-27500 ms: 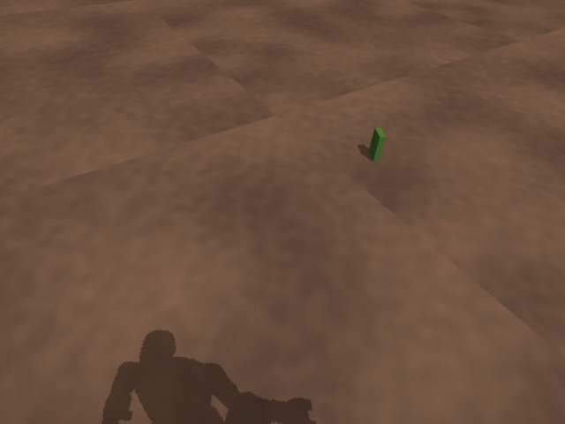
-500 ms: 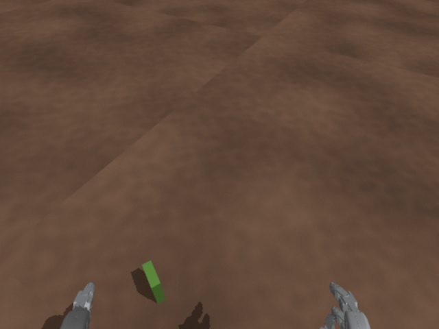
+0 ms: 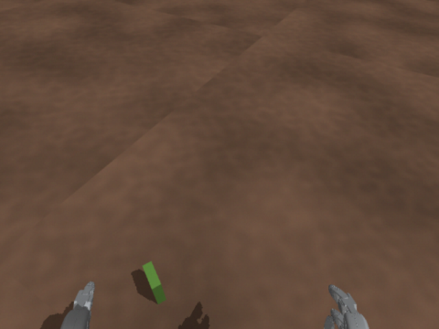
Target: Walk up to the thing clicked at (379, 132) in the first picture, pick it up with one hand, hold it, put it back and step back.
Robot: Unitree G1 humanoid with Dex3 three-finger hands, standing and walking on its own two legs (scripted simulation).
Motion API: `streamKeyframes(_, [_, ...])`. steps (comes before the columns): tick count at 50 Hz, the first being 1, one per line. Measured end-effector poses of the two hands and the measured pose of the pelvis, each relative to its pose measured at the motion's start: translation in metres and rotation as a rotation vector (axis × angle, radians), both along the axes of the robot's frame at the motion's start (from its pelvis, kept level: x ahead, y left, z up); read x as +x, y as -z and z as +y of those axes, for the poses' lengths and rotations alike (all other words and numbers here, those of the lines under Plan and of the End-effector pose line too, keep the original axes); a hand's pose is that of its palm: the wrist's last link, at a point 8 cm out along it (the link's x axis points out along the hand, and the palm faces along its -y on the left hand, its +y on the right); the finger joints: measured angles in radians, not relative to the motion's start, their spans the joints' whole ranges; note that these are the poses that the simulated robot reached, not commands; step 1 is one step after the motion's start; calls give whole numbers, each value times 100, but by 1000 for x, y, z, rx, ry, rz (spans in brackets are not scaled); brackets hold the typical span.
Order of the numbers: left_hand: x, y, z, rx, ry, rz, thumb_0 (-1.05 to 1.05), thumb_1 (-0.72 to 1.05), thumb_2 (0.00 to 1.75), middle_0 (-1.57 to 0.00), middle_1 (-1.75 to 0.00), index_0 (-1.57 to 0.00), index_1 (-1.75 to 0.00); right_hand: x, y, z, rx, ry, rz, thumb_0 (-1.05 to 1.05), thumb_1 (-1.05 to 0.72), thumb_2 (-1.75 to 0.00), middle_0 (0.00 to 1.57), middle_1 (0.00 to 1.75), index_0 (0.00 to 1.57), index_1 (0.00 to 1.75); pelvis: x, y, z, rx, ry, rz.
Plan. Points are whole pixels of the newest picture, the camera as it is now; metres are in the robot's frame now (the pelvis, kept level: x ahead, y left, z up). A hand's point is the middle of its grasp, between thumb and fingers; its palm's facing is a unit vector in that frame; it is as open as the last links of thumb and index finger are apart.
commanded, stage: home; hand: left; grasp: from the side
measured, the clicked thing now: (154, 283) +0.46 +0.23 -0.64
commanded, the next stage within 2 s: stand in 0.26 s
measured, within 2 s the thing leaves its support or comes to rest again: neither
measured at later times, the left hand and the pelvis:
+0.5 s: hand out of the picture +0.16 +0.18 -0.06, palm faces +0.10 -0.96 -0.27, open 16.7 cm; pelvis +0.00 +0.00 +0.00, yaw +0 degrees
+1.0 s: hand out of the picture +0.10 +0.24 -0.11, palm faces -0.02 -0.94 -0.35, open 7.6 cm; pelvis +0.00 +0.01 +0.03, yaw +0 degrees
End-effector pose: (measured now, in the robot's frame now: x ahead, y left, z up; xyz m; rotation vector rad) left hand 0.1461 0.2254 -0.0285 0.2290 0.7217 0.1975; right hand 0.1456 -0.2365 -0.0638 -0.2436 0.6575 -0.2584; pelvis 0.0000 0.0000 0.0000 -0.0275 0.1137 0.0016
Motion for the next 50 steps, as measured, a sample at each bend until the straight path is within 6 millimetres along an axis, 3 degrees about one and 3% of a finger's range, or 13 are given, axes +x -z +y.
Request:
streamKeyframes(20, [-2, 0, 1, -2, -6, 0, -1, -55, 5, -6, -5, -5, -6, 1, -2, 0, -4, -4, -3, 1, -90, -90, 20, 30, 20, 30, 0, -1, 0, -1, -2, -2])
streamKeyframes(24, [-2, 0, 1, -1, -6, -1, -1, -48, 12, -10, -11, -10, -12, 0, -2, 1, -2, -6, -5, 1, -90, -90, 20, 30, 20, 30, -1, -1, 0, 0, -2, -3])
streamKeyframes(34, [-4, 0, 0, 0, -1, 4, -1, 7, 63, -19, -26, -18, -27, -2, -1, 1, 1, -5, -4, 1, -90, -90, 20, 30, 20, 30, -3, -1, 0, 1, 0, -4])
streamKeyframes(39, [-6, 25, 16, 53, 101, 73, 0, 44, 79, -20, -28, -20, -29, -13, 17, -9, -33, -138, 218, 1, -90, -90, 20, 30, 20, 30, -8, -7, -1, 27, -2, -70])
streamKeyframes(44, [-27, 39, 40, 55, 78, 188, 0, 71, 86, -21, -29, -20, -30, -36, 19, -29, -11, -101, 346, 1, -90, -90, 21, 30, 21, 30, -6, -17, 0, 34, -2, -100])
streamKeyframes(50, [-57, 45, 62, 64, 21, 320, 0, 85, 89, -21, -30, -20, -30, -62, 15, -43, -15, -38, 444, 1, -90, -90, 20, 30, 20, 30, -2, -28, 5, 32, -1, -130])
